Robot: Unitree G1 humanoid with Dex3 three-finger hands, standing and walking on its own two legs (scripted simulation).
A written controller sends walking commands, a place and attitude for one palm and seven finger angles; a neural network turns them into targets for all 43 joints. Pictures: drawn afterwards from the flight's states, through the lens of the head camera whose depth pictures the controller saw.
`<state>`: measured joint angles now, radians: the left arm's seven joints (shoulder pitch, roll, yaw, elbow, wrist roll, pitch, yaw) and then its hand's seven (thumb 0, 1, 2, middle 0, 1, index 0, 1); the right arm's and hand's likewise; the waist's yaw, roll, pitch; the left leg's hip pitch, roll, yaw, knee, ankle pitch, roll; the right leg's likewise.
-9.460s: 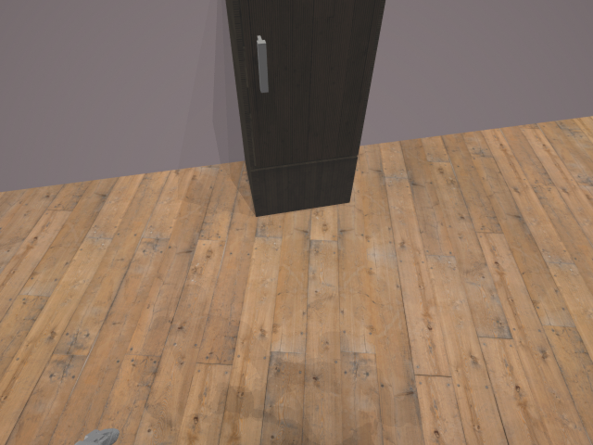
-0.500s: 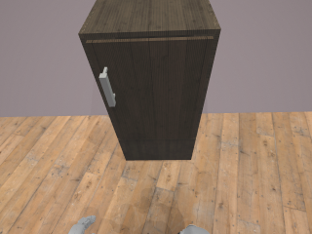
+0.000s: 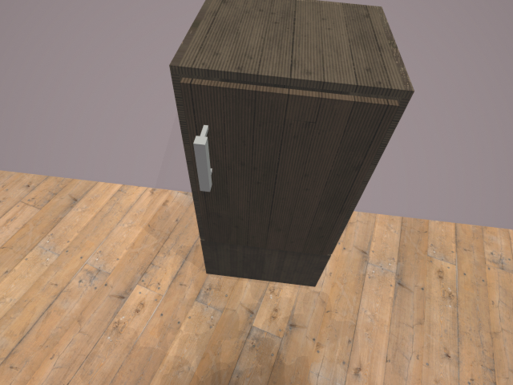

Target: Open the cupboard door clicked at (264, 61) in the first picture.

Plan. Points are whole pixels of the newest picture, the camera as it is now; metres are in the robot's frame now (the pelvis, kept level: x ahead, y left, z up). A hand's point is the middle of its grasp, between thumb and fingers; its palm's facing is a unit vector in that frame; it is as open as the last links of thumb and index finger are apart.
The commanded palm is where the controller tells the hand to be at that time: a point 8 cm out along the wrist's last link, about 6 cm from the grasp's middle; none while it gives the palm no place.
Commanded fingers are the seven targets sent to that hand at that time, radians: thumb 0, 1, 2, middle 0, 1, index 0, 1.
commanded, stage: come to a stop and stand still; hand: left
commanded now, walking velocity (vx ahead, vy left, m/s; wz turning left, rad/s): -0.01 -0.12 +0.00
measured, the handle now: (205, 159) +0.56 +0.18 -0.03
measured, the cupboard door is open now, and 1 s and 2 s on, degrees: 0 0 0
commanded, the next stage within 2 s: look again from close up in 0.70 s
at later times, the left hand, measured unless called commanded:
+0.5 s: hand out of the picture -0.03 +0.13 -0.17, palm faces +0.01 -0.98 -0.19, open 7.3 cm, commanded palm none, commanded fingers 0.00 0.90 0.90 -0.20 -0.30 -0.20 -0.30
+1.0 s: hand out of the picture -0.03 +0.13 -0.18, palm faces +0.02 -0.99 -0.16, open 7.4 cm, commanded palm none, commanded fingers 0.00 0.90 0.90 -0.20 -0.30 -0.20 -0.30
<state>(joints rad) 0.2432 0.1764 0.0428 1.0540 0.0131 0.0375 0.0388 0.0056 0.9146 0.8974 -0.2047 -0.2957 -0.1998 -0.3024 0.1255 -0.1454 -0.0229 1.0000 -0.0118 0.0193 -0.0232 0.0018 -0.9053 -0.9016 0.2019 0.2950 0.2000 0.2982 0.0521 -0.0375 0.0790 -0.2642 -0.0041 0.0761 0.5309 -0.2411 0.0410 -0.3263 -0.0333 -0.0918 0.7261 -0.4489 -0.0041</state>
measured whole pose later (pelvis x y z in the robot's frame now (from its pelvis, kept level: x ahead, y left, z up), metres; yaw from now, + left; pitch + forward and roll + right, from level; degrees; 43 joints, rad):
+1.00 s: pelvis -0.02 -0.02 +0.00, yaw +0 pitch -1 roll -1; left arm 0.32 0.10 0.00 1.09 0.02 -0.02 0.05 0.01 0.91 0.90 -0.21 -0.30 -0.20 -0.30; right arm 0.32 -0.14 0.00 1.07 -0.02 -0.01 -0.02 0.03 -0.94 -0.90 0.20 0.30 0.20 0.30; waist -0.01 0.02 0.03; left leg -0.34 0.03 0.02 0.61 -0.26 0.01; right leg -0.17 -0.02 -0.05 0.54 -0.36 0.02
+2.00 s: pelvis -0.06 -0.05 -0.11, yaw +0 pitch +15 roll -3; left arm 0.26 0.31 0.34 0.16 -0.37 -0.45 -0.50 0.01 0.38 0.67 -0.24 -0.63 -0.24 -0.64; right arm 0.19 -0.24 -0.01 0.61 0.03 -0.26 -0.09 0.01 -0.90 -0.90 0.21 0.30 0.20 0.30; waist 0.04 0.02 -0.13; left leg -1.06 0.07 -0.08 1.25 -0.46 -0.04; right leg -0.89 0.02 -0.12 1.24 -0.62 -0.04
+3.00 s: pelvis -0.05 -0.01 -0.07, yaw +0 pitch +15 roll -4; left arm 0.01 0.42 0.43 0.37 -0.36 -0.32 -0.50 -0.01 -0.49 0.30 -0.30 -1.19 -0.30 -1.20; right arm 0.28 -0.27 0.03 0.54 0.04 -0.18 -0.07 0.01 -0.90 -0.90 0.21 0.30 0.21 0.30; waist -0.01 0.02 -0.12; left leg -0.93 0.05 -0.02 1.08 -0.41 0.02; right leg -0.76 0.00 -0.07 1.04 -0.53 0.02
